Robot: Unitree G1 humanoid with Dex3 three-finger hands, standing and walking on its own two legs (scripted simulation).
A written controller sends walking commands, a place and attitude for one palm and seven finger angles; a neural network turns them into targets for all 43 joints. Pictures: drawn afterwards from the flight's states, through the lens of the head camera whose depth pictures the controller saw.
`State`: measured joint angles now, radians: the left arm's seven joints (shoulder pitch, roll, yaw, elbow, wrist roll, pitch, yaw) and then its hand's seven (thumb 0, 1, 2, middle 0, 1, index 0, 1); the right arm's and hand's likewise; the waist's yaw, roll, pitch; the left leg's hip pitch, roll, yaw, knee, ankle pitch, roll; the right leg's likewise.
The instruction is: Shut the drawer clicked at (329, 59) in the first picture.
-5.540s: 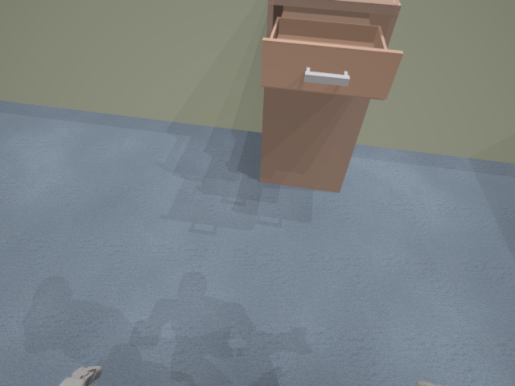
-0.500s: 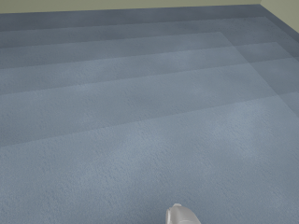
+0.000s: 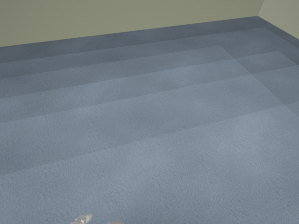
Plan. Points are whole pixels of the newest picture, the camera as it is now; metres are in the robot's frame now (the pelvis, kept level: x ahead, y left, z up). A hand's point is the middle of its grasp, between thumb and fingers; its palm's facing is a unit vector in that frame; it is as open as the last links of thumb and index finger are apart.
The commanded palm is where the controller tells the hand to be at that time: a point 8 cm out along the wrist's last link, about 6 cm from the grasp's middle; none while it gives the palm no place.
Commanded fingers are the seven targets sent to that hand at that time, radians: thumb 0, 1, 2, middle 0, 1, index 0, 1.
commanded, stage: turn to face it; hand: left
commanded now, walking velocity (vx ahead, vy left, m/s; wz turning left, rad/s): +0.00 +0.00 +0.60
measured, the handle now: out of the picture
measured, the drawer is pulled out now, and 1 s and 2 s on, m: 0.30 0.30 0.30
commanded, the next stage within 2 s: none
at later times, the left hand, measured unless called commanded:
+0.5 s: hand out of the picture -0.01 +0.26 -0.16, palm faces +0.31 -0.92 -0.25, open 7.4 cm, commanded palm none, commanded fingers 0.00 0.90 0.90 -0.20 -0.30 -0.20 -0.30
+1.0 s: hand out of the picture -0.11 +0.15 -0.15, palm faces +0.57 -0.78 -0.26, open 7.4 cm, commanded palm none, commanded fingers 0.00 0.90 0.90 -0.20 -0.30 -0.20 -0.30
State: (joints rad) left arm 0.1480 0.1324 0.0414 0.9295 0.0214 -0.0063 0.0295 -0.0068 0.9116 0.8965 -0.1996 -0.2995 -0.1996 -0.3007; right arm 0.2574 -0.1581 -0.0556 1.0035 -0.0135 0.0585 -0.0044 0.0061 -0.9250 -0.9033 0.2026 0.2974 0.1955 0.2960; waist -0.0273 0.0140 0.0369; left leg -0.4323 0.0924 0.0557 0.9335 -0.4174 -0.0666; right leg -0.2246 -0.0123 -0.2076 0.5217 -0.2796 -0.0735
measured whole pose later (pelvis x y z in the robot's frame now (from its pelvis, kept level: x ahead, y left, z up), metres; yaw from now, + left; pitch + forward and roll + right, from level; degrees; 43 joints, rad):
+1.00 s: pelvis -0.05 -0.05 +0.01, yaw +34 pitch -1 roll +2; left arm 0.26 0.17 0.04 0.90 0.02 0.01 0.03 0.00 0.90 0.90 -0.20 -0.30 -0.20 -0.30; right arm 0.21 -0.26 -0.11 0.95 -0.02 0.10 0.04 0.01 -0.91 -0.90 0.20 0.30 0.19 0.30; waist -0.01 0.01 0.07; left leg -0.49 0.06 0.00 1.07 -0.37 -0.09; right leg -0.19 -0.12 -0.20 0.49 -0.28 -0.01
